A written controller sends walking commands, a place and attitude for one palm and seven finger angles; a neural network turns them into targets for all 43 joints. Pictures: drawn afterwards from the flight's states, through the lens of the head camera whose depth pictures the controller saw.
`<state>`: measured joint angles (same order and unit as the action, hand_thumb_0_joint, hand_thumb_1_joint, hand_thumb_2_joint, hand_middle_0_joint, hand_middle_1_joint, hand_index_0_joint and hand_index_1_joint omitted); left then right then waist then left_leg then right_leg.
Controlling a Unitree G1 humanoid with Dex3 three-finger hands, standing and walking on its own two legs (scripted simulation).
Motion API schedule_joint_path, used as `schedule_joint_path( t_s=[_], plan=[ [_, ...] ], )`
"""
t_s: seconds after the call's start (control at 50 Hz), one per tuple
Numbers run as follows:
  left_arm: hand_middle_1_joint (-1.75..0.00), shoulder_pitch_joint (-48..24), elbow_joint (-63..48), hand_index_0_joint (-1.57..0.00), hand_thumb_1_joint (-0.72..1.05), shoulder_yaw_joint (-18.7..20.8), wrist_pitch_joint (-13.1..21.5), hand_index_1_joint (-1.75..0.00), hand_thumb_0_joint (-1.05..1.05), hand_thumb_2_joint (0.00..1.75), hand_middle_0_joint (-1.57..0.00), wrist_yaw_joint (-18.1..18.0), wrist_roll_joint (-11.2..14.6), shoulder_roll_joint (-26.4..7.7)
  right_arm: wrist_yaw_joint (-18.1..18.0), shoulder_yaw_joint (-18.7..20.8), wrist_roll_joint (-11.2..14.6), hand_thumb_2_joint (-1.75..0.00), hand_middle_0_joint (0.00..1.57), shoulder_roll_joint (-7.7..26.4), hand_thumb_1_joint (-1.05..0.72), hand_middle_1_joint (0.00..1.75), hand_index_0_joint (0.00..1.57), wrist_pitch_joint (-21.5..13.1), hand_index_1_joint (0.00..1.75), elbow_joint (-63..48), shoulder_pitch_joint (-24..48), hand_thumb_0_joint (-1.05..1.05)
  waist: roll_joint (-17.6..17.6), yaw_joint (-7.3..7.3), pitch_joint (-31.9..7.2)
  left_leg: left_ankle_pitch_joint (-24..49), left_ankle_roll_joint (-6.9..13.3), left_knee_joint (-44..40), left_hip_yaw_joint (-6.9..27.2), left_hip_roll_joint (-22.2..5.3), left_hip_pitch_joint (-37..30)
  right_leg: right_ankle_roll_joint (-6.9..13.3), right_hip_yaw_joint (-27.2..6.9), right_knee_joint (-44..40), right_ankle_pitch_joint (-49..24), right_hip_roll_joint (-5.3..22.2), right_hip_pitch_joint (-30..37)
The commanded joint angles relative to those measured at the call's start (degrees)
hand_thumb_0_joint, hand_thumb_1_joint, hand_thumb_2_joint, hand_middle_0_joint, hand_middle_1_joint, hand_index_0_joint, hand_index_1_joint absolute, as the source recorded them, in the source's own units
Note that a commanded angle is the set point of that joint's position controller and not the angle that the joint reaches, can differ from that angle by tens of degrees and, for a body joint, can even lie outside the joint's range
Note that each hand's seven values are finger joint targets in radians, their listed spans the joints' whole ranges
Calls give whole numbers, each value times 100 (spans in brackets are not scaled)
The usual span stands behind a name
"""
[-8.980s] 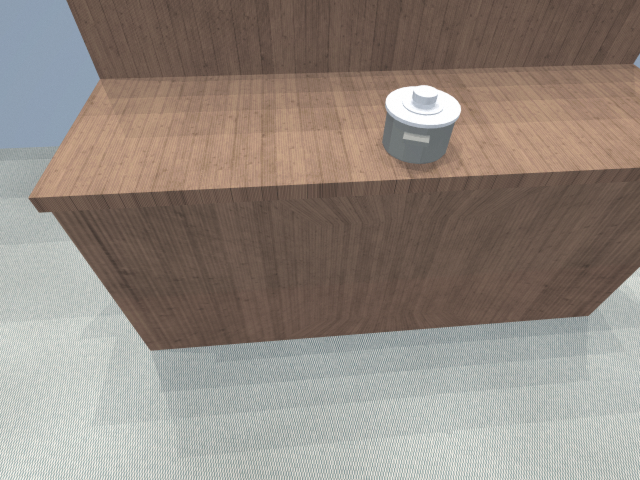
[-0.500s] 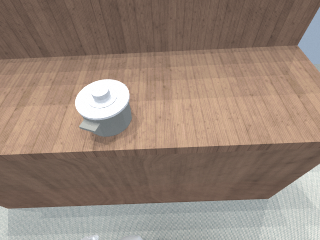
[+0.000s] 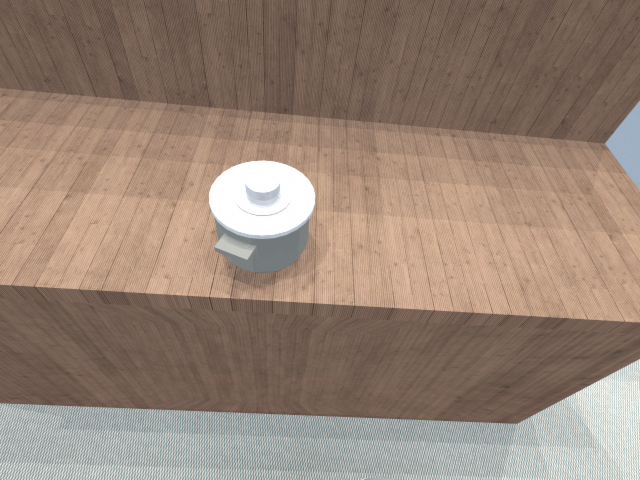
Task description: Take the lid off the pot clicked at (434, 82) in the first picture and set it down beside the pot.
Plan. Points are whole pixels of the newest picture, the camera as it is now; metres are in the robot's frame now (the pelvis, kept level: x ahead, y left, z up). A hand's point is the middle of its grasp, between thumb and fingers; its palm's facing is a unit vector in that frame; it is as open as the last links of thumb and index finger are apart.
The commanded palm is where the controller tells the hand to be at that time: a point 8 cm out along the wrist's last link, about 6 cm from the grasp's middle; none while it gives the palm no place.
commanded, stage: come to a stop and stand still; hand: left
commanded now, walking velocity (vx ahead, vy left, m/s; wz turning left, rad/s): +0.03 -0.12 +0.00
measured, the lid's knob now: (262, 184) +0.48 +0.14 +0.08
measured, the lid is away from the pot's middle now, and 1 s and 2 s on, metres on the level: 0.00 0.00 0.00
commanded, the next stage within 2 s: look again from close up in 0.66 s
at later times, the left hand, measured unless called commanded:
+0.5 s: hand out of the picture -0.01 +0.12 -0.17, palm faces +0.01 -0.97 -0.23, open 7.3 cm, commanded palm none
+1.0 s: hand out of the picture -0.04 +0.13 -0.19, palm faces +0.03 -0.98 -0.17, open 7.4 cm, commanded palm none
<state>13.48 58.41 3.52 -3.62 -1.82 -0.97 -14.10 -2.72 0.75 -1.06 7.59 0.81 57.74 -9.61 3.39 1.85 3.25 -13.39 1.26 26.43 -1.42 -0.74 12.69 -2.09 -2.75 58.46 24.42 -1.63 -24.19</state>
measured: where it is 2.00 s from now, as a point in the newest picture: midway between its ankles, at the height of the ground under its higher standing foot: outside the picture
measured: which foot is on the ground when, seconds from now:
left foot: down 0.00-1.00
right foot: up 0.00-0.24, down 0.26-1.00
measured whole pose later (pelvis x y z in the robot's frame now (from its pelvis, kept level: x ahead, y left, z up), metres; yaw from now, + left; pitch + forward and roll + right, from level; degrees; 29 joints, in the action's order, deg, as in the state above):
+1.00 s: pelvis -0.02 -0.02 -0.01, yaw -1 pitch -2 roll -1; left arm 20.3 62.0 -0.3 0.4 -3.4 -1.1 -7.0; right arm -2.1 1.1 -0.4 9.3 -1.2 59.5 -14.7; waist -0.2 0.5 0.2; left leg -18.2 2.2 35.2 -2.1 0.0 15.5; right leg -0.5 1.2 31.5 21.2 -0.3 -8.7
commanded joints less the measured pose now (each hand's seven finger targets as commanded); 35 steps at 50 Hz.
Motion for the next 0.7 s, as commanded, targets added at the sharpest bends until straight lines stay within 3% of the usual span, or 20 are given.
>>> schedule_joint_path(
  t_s=[0.0,0.1,0.14,0.16,0.18,0.2,0.22,0.24,0.26,0.28,0.3,0.32,0.38,0.42,0.44,0.48,0.54,0.68],
  plan=[
    [-30,269,-200,-20,90,71,56,-30,0,90,-20,80,-9,-351,-57,249,-6,-90,20,1119,-90,30,20,-68,30,-199,-308,0,-1073,-240,-302,1762,678,-1043,1042,-1511,-593,-115,-92,117,-83,220,-355],
    [-30,3,-214,-20,90,-57,106,-30,0,90,-20,104,0,-101,-17,325,-31,-90,20,1170,-90,30,20,-47,30,23,-646,0,-1394,-454,-277,1344,699,-1078,1179,-1440,-808,-43,297,-1531,324,314,180],
    [-30,126,-115,-20,90,-87,150,-30,0,90,-20,89,38,-59,12,330,-33,-90,20,1218,-90,30,20,-37,30,95,-678,0,-1547,-415,-366,1136,666,-1070,1269,-1400,-618,47,338,-2172,219,273,637],
    [-30,311,-17,-20,90,-91,181,-30,0,90,-20,80,47,-51,23,337,-20,-90,20,1230,-90,30,20,-34,30,128,-630,0,-1426,-317,-463,1062,603,-939,1196,-1332,-605,77,397,-2632,-149,264,907],
    [-30,506,93,-20,90,-97,220,-30,0,90,-20,72,41,-45,30,340,9,-90,20,1214,-90,30,20,-32,30,160,-617,0,-1270,-236,-578,897,468,-743,1064,-1181,-484,79,496,-3269,-761,249,1313],
    [-30,642,167,-20,90,-102,277,-30,0,90,-20,45,32,-153,51,308,57,-90,20,1068,-90,30,20,-47,30,200,-660,0,-890,-163,-588,656,273,-499,896,-971,-128,87,386,-3972,-1307,335,1860],
    [-30,650,231,-20,90,-104,338,-30,0,90,-20,4,16,-303,71,262,101,-90,20,838,-90,30,20,-48,30,229,-672,0,-328,-192,-554,259,6,-131,563,-652,202,211,-120,-4219,-1487,754,2122],
    [-30,540,244,-20,90,-107,374,-30,0,90,-20,-21,18,-524,92,177,116,-90,20,575,-90,30,20,-33,30,194,-607,0,430,-235,-299,-359,-189,87,189,-285,434,465,-747,-4436,-1553,1303,1819],
    [-30,339,203,-20,90,-125,378,-30,0,90,-20,-16,32,-645,126,136,77,-90,20,491,-90,30,20,-8,30,180,-554,0,485,-286,-105,-577,-248,101,120,-173,221,673,-862,-4575,-1004,1577,1197],
    [-30,229,214,-20,90,-135,406,-30,0,90,-20,-10,31,-582,152,118,25,-90,20,475,-90,30,20,-7,30,240,-524,0,508,-284,32,-315,-244,96,121,-163,57,720,-770,-4549,-1138,1447,908],
    [-30,201,243,-20,90,-116,457,-30,0,90,-20,-19,38,-551,150,113,9,-90,20,466,-90,30,20,13,30,317,-585,0,1080,-268,88,-300,-236,137,126,-198,117,709,-714,-4584,-1344,1291,961],
    [-30,136,270,-20,90,-161,463,-30,0,90,-20,-29,52,-408,135,110,2,-90,20,554,-90,30,20,3,30,434,-685,0,844,-317,248,15,-237,95,184,-240,25,700,-592,-4443,-1708,1248,919],
    [-30,198,328,-20,90,-206,461,-30,0,90,-20,-32,98,-200,107,79,36,-90,20,559,-90,30,20,-53,30,710,-1011,0,140,-346,247,812,-206,-299,376,-371,-297,495,-198,-4144,-1624,865,970],
    [-30,313,346,-20,90,-193,441,-30,0,90,-20,-45,90,-173,105,82,42,-90,20,598,-90,30,20,-29,30,777,-986,0,150,-281,483,534,-236,-254,346,-366,-195,448,-252,-4436,-911,835,833],
    [-30,293,380,-20,90,-175,425,-30,0,90,-20,-45,85,-190,107,75,29,-90,20,531,-90,30,20,-12,30,810,-991,0,-81,-284,625,454,-258,-236,313,-353,-201,469,-290,-4500,-573,857,666],
    [-30,326,407,-20,90,-165,419,-30,0,90,-20,-37,91,-173,99,54,17,-90,20,459,-90,30,20,-10,30,859,-1086,0,-262,-282,714,520,-242,-262,335,-347,-171,490,-290,-4494,-474,795,659],
    [-30,425,439,-20,90,-157,418,-30,0,90,-20,-31,92,-140,80,49,21,-90,20,434,-90,30,20,-10,30,877,-1158,0,-330,-258,631,471,-237,-272,342,-345,-158,490,-270,-4468,-474,766,759],
    [-30,585,501,-20,90,-154,466,-30,0,90,-20,-41,86,7,37,51,41,-90,20,441,-90,30,20,-87,30,868,-1197,0,-286,-247,154,977,-214,-267,378,-416,-331,464,-113,-4171,-1627,733,1228]
  ],
)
